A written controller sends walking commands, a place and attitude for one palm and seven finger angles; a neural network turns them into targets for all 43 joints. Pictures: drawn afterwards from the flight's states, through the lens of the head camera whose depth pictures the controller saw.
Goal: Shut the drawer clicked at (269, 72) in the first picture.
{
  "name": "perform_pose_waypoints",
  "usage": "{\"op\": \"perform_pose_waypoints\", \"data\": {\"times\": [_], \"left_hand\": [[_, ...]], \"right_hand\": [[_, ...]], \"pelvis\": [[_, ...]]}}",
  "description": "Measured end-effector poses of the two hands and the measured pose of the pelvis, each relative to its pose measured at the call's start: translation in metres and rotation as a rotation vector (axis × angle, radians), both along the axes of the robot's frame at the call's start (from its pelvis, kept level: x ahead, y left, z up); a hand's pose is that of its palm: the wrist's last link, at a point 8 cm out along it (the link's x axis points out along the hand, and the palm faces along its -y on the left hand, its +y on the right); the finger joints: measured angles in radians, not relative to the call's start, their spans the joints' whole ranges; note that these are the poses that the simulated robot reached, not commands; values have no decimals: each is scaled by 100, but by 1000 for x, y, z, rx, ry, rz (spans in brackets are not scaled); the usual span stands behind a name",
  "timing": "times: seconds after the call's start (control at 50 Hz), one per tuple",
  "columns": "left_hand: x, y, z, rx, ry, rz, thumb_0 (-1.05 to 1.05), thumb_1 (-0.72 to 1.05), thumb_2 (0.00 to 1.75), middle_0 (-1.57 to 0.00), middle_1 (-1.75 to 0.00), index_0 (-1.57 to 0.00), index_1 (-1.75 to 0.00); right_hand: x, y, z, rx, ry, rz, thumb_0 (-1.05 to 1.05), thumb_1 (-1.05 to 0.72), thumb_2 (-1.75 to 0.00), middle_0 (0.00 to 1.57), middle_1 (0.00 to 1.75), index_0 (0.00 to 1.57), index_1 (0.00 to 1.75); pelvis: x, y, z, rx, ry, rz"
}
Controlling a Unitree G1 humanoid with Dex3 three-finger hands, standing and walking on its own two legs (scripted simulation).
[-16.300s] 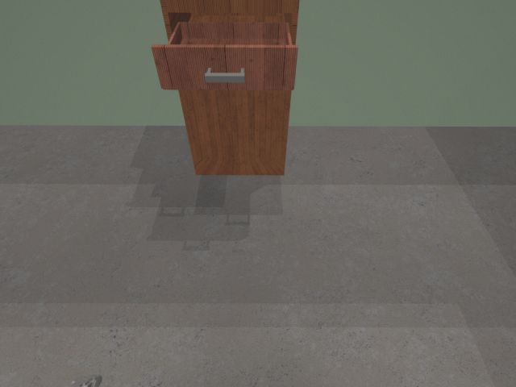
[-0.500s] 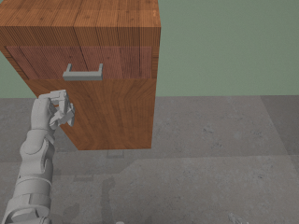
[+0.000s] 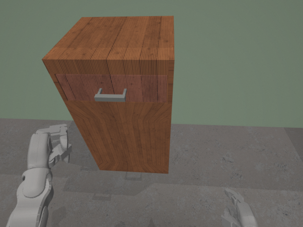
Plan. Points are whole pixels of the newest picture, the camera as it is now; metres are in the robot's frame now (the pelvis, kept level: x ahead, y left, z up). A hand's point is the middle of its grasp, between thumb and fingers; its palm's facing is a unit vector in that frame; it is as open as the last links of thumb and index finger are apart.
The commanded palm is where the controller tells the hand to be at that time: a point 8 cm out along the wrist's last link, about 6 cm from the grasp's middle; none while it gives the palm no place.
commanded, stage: draw the hand back to the body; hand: left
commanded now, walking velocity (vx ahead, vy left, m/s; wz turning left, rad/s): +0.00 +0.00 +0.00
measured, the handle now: (111, 94) +0.60 +0.23 -0.01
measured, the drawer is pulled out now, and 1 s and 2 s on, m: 0.00 0.00 0.00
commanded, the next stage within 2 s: step back with the hand held close in 0.52 s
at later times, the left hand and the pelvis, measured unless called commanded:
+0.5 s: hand (35, 177) +0.17 +0.23 +0.16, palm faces +0.42 -0.82 -0.40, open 3.2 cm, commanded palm +0.12 +0.27 +0.17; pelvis +0.00 -0.01 +0.00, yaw +1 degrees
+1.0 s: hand (30, 181) +0.16 +0.25 +0.15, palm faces +0.28 -0.82 -0.50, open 3.2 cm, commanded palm +0.10 +0.29 +0.17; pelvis -0.03 +0.01 +0.00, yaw +0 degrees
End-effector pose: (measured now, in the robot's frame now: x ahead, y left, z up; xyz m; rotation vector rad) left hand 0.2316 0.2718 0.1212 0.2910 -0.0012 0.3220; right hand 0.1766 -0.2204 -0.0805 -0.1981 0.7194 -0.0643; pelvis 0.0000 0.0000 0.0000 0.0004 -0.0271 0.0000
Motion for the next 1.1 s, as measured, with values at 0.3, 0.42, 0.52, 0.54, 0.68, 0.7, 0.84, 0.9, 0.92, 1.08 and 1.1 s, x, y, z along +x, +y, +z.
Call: {"op": "perform_pose_waypoints", "data": {"times": [0.3, 0.42, 0.52, 0.54, 0.68, 0.7, 0.84, 0.9, 0.92, 1.08, 1.1], "left_hand": [[-79, -4, 45, 135, -84, 43, 1, 90, 90, -141, -160, -140, -160], [-103, -5, 59, 192, -113, 62, 1, 89, 90, -141, -160, -140, -160], [-105, -2, 53, 173, -107, 88, 1, 89, 90, -141, -160, -140, -160], [-104, -1, 52, 168, -103, 90, 1, 89, 90, -141, -160, -140, -160], [-97, -3, 52, 165, -113, 65, 1, 89, 90, -141, -160, -140, -160], [-95, -1, 56, 182, -127, 57, 1, 89, 90, -141, -160, -140, -160], [-89, 8, 57, 241, -106, -3, 1, 89, 90, -141, -160, -140, -160], [-91, 9, 50, 240, -60, -34, 1, 89, 90, -141, -160, -140, -160], [-93, 10, 49, 242, -50, -43, 1, 89, 90, -141, -160, -140, -160], [-114, 23, 53, 280, -66, -51, 1, 89, 90, -141, -160, -140, -160], [-118, 24, 53, 283, -74, -49, 1, 89, 90, -141, -160, -140, -160]], "right_hand": [[1, -8, 2, 9, -43, 16, 1, -91, -90, 20, 30, 20, 30], [3, -7, 3, 13, -70, 17, 1, -91, -90, 20, 30, 20, 30], [3, -5, 1, 10, -71, 27, 1, -91, -90, 20, 30, 20, 30], [3, -4, 1, 9, -71, 28, 1, -91, -90, 20, 30, 20, 30], [2, -3, 4, 4, -77, 23, 1, -91, -90, 20, 30, 20, 30], [1, -3, 5, 3, -73, 21, 1, -91, -90, 20, 30, 20, 30], [-11, -9, 5, -24, -6, -37, 1, -90, -90, 20, 30, 21, 30], [-20, -11, 4, -38, 22, -67, 1, -91, -90, 20, 30, 21, 30], [-23, -11, 3, -43, 30, -75, 1, -91, -90, 20, 30, 20, 30], [-47, -1, 3, -62, 53, -81, 1, -91, -90, 20, 30, 20, 30], [-49, 1, 3, -61, 49, -77, 1, -91, -90, 20, 30, 20, 30]], "pelvis": [[1, -8, 3, -1, -47, 2], [0, -9, 2, -4, -51, 6], [-3, -9, 2, -4, -54, 13], [-3, -9, 2, -4, -54, 13], [-2, -8, 2, -5, -49, 9], [-2, -8, 1, -8, -41, 11], [-9, 1, 1, -10, 13, 3], [-14, 7, 1, -9, 27, -1], [-16, 8, 1, -9, 31, -1], [-37, 18, -2, -11, 41, 1], [-41, 18, -3, -11, 41, 1]]}}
